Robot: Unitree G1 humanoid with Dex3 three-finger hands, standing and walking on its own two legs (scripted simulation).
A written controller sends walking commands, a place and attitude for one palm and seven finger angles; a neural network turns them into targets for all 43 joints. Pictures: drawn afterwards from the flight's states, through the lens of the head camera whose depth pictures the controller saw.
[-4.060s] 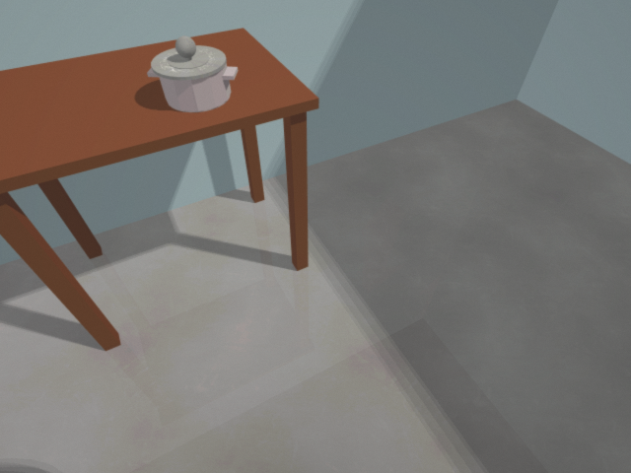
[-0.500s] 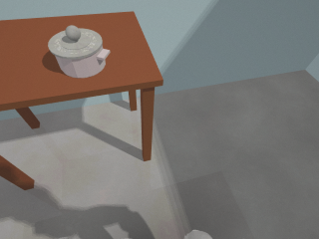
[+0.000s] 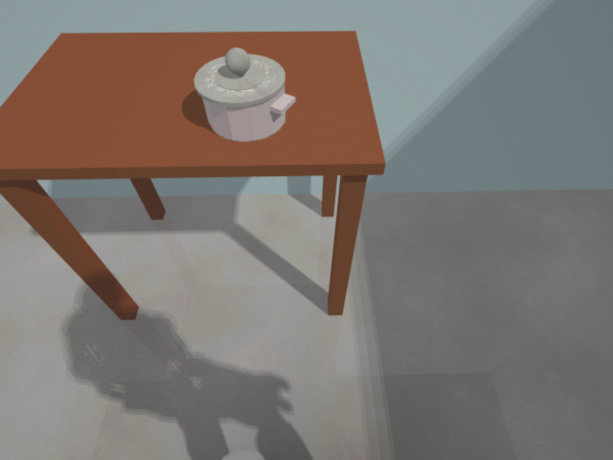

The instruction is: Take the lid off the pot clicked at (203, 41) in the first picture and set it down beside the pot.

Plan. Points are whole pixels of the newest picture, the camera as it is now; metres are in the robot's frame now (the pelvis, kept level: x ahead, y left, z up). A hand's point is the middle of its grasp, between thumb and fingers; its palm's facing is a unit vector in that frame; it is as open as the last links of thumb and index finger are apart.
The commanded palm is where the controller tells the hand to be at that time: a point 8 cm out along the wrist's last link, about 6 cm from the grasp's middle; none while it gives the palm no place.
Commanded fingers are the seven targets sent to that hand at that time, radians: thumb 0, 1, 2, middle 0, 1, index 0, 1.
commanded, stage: take the last steps up to it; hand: left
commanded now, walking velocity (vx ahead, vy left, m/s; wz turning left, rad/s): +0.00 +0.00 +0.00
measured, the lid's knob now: (237, 61) +0.77 +0.18 +0.10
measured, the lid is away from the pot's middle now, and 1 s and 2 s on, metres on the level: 0.00 0.00 0.00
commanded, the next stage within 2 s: come to a stop and stand still in 0.84 s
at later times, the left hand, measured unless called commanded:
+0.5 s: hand out of the picture +0.13 +0.19 -0.17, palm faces +0.06 -0.97 -0.24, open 7.4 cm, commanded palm none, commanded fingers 0.00 0.90 0.90 -0.20 -0.30 -0.20 -0.30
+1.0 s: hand (224, 436) +0.18 +0.14 -0.19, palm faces +0.19 -0.97 -0.15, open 7.4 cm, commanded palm none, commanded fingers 0.00 0.90 0.90 -0.20 -0.30 -0.20 -0.30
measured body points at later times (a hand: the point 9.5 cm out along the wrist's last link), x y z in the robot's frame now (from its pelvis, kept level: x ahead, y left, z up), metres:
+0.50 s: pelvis +0.09 -0.01 -0.01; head +0.11 -0.04 +0.44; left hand +0.13 +0.24 -0.15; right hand +0.07 -0.24 -0.18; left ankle +0.00 +0.12 -0.73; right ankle +0.13 -0.10 -0.74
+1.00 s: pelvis +0.28 +0.01 -0.02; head +0.30 +0.02 +0.43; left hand +0.17 +0.20 -0.17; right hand +0.41 -0.20 -0.16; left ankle +0.34 +0.11 -0.74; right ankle +0.14 -0.10 -0.73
